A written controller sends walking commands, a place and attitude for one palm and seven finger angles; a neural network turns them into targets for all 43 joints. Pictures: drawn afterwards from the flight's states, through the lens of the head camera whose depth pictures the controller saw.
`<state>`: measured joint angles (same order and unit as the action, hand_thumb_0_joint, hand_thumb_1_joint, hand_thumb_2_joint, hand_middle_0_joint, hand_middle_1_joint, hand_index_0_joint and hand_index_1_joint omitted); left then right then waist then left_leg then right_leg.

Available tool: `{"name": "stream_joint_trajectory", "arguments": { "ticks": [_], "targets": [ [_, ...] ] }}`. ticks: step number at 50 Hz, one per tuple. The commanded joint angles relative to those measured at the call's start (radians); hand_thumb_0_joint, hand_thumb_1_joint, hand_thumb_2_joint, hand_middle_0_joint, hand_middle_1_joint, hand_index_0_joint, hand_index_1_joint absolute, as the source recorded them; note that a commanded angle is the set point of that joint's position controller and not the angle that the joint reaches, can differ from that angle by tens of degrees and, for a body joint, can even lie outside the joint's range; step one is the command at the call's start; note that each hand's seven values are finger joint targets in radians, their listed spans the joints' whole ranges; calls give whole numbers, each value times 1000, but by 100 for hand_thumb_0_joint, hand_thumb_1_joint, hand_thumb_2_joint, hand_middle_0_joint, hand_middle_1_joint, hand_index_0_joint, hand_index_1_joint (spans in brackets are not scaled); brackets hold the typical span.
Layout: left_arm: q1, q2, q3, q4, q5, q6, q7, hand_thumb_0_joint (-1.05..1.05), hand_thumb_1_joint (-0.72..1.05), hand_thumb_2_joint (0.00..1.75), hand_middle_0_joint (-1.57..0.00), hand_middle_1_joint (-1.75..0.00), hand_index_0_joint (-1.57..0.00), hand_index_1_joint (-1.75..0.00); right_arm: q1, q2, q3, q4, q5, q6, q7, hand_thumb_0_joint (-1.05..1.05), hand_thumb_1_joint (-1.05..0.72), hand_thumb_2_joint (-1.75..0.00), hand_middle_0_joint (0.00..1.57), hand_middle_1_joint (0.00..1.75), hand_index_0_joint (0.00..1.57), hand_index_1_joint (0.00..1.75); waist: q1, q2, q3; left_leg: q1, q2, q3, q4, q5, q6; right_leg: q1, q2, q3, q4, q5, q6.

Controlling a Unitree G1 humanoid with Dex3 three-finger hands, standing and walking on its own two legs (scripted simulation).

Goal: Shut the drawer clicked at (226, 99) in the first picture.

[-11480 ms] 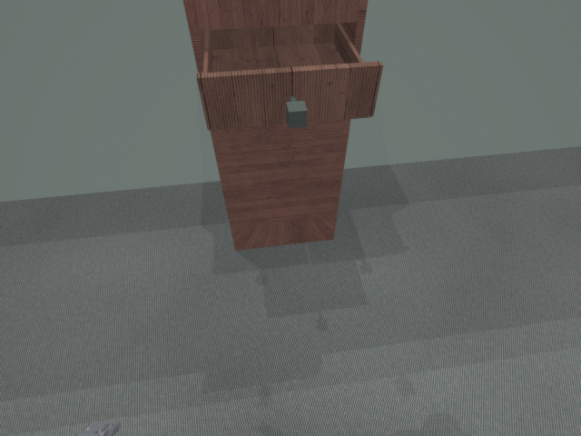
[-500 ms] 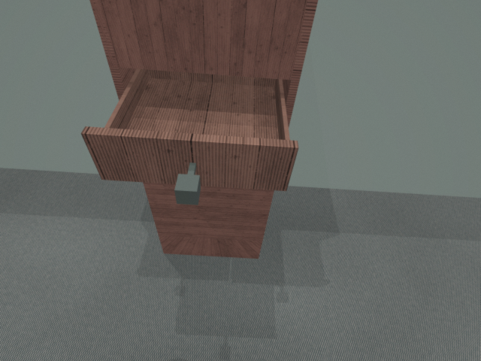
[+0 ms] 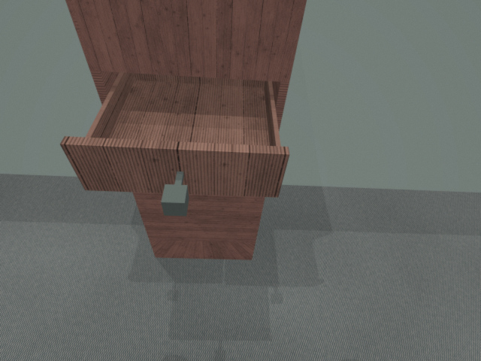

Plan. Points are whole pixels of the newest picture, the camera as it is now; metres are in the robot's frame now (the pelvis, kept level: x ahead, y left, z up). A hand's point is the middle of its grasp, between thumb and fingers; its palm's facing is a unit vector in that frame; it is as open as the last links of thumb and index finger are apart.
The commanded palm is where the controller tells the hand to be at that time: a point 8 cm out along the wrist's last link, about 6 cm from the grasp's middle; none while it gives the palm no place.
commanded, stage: come to a stop and stand still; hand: left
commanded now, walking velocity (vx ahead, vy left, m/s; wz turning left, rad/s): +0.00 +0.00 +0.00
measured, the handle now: (177, 191) +0.38 +0.14 +0.06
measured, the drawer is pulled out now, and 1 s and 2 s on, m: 0.23 0.23 0.23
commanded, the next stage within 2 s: look again from close up in 0.36 s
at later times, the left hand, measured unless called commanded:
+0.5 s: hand out of the picture +0.00 +0.18 -0.18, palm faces +0.01 -0.98 -0.18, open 7.3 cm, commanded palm none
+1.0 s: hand out of the picture +0.00 +0.19 -0.18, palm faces +0.01 -0.98 -0.19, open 7.3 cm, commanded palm none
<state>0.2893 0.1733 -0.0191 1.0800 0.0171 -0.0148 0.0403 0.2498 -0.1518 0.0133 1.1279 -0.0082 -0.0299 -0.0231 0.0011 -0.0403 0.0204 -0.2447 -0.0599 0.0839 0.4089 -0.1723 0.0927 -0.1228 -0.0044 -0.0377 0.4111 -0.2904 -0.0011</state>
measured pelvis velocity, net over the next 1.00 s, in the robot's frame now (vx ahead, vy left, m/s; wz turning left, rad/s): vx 0.01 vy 0.01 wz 0.00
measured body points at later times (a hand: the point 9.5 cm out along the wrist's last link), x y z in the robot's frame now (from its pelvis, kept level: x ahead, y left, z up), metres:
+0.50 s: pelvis +0.01 +0.00 +0.00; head +0.02 +0.02 +0.45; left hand +0.00 +0.23 -0.16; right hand +0.03 -0.23 -0.15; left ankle +0.03 +0.06 -0.74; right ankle -0.05 -0.12 -0.74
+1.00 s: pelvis +0.01 +0.01 +0.00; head +0.01 +0.02 +0.45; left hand +0.00 +0.24 -0.16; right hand +0.03 -0.23 -0.15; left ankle +0.03 +0.06 -0.74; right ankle -0.05 -0.12 -0.74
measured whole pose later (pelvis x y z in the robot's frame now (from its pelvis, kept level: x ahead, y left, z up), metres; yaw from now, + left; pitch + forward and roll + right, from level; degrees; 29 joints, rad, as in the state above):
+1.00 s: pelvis +0.01 +0.01 +0.00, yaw +0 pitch -1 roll +0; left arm 0.30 0.19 -0.01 1.11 0.02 -0.01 0.04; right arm 0.23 -0.18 0.01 1.15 -0.01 -0.03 -0.03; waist 0.01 -0.04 0.02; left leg -0.19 -0.08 0.09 0.35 -0.15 0.10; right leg -0.08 -0.02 -0.03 0.38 -0.28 0.01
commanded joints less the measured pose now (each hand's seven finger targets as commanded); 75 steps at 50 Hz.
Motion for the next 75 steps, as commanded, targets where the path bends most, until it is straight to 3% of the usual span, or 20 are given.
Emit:
{"name": "stream_joint_trajectory", "arguments": {
  "ticks": [1, 13, 51, 52, 53, 54, 55, 56, 57, 58, 60, 63, 64, 65, 66, 67, 70, 71, 72, 75],
  "targets": [
    [89, 96, 17, -16, -4, -7, 3, 0, 90, 90, -20, -30, -20, -30, 40, -127, -21, -32, 1, -16, -8, 0, -90, -90, 20, 30, 20, 30, 11, 33, -1, 75, 175, -193, -84, 129, -18, -53, -103, 83, -63, 105, -32],
    [76, 102, 21, -10, -4, -6, 3, 0, 90, 90, -20, -30, -20, -30, 37, -137, -24, -26, 2, -19, -13, 0, -90, -90, 20, 30, 20, 30, 8, 26, 0, 106, 177, -190, -85, 178, -18, -53, -106, 85, -68, 117, -30],
    [81, 123, 22, 9, -1, -6, -3, 0, 90, 90, -20, -30, -20, -30, 8, -164, -29, -18, 4, -16, -10, 0, -90, -90, 20, 30, 20, 30, 9, 27, 31, 110, 177, -202, -154, 55, -27, -60, -110, 88, -105, 71, -27],
    [79, 121, 22, 11, -1, -7, -3, 0, 90, 90, -20, -30, -20, -30, 4, -165, -30, -18, 3, -16, -10, 0, -90, -90, 20, 30, 20, 30, 8, 22, 29, 116, 177, -202, -149, 69, -28, -63, -113, 91, -105, 78, -28],
    [93, 80, 3, 14, 23, -30, 38, 0, 90, 90, -20, -30, -20, -30, 2, -162, -14, -89, 3, -14, 2, 0, -90, -90, 20, 30, 20, 30, -9, 98, 83, 63, 175, -178, 37, 379, -65, -116, -114, 85, -56, 211, -20],
    [-545, 356, 202, -1509, -170, -217, 42, 0, 90, 90, -22, -32, -22, -32, 81, -309, -67, -444, 61, -137, -32, 0, -90, -90, 20, 30, 20, 30, -123, 262, -436, 483, 104, -208, -5, 397, -130, -153, 3, -32, 52, 254, -13],
    [-158, 254, 129, -1346, -106, -168, 71, 0, 90, 90, -24, -34, -24, -34, -8, -222, -4, -397, 52, -242, -46, 0, -90, -90, 20, 30, 20, 30, -18, 410, -426, 528, 175, -234, -81, 434, -156, -232, 5, -1, 211, 5, -37],
    [-100, 238, 94, -1262, -85, -122, 125, 0, 90, 90, -26, -37, -26, -37, -6, -208, -20, -329, 53, -285, -51, 0, -90, -90, 20, 30, 20, 30, -30, 344, -389, 401, 161, -249, -128, 229, -190, -276, 11, 3, 241, -102, -26],
    [202, -54, -47, -1006, -122, -33, 116, 0, 90, 90, -28, -39, -28, -39, 18, -168, -22, -321, 51, -276, -37, 0, -90, -90, 20, 30, 20, 30, -45, 196, -179, 272, 161, -238, -147, 116, -165, -336, 10, -10, 274, -107, -23],
    [32, -28, -50, -1253, -185, -73, 95, 0, 90, 90, -30, -41, -30, -41, 0, -222, -35, -416, 57, -270, -24, 0, -90, -90, 20, 30, 20, 30, -49, 137, -102, 168, 151, -239, -113, -2, -135, -324, -5, -24, 248, -112, -19],
    [59, 34, 28, -1194, -169, -164, 58, 0, 90, 90, -34, -45, -34, -45, -59, -243, -51, -473, 37, -284, -23, 0, -90, -90, 20, 30, 20, 30, -58, -28, -29, 21, 113, -222, 10, -180, -102, -367, 11, -45, 133, -108, -23],
    [325, -1, 106, -976, -221, -315, -64, 0, 90, 90, -40, -52, -40, -52, -114, -236, -62, -561, 21, -254, 2, 0, -90, -90, 20, 30, 20, 30, 14, -197, -24, -215, 71, -161, 185, -193, -99, -447, 20, -58, 179, -174, -29],
    [346, -2, 118, -942, -253, -385, -124, 0, 90, 90, -42, -54, -42, -54, -146, -230, -66, -577, 22, -242, 8, 0, -90, -90, 20, 30, 20, 30, 20, -278, 15, -319, 63, -146, 233, -253, -108, -505, 20, -49, 210, -270, -28],
    [354, -10, 110, -953, -278, -461, -194, 0, 90, 90, -44, -56, -44, -56, -170, -234, -72, -607, 20, -236, 17, 0, -90, -90, 20, 30, 20, 30, 26, -312, 21, -388, 52, -119, 293, -257, -108, -542, 18, -25, 236, -318, -30],
    [403, 33, 149, -930, -285, -504, -252, 0, 90, 90, -46, -58, -46, -58, -168, -243, -84, -640, 28, -222, 32, 0, -90, -90, 20, 30, 20, 30, 47, -265, 22, -409, 47, -103, 324, -243, -113, -524, 7, 17, 240, -323, -40],
    [444, 52, 166, -955, -292, -496, -279, 0, 90, 90, -48, -60, -48, -60, -206, -250, -84, -709, 34, -211, 35, 0, -90, -90, 20, 30, 20, 30, 64, -182, 8, -421, 29, -80, 339, -252, -102, -495, 0, 36, 251, -319, -43],
    [348, 116, 184, -1188, -275, -396, -277, 0, 90, 90, -54, -67, -54, -67, -240, -238, -65, -815, 57, -178, 28, 0, -90, -90, 20, 30, 20, 30, 79, 69, -126, -384, 18, -60, 337, -277, -79, -458, -7, 56, 285, -308, -44],
    [312, 156, 215, -1264, -275, -375, -250, 0, 90, 90, -56, -69, -56, -69, -220, -234, -64, -819, 53, -164, 21, 0, -90, -90, 20, 30, 20, 30, 74, 104, -154, -383, 29, -77, 333, -305, -77, -471, 2, 58, 300, -319, -43],
    [217, 156, 199, -1397, -267, -379, -220, 0, 90, 90, -58, -71, -58, -71, -214, -221, -61, -845, 47, -163, 15, 0, -90, -90, 20, 30, 20, 30, 48, 142, -201, -360, 35, -88, 340, -319, -69, -489, 5, 69, 305, -317, -39],
    [80, 164, 194, -1666, -251, -485, -106, 0, 90, 90, -64, -78, -64, -78, -110, -173, -58, -828, 26, -177, -3, 0, -90, -90, 20, 30, 20, 30, -7, 200, -289, -293, 53, -108, 412, -227, -49, -512, 21, 95, 314, -250, -40]
  ]
}}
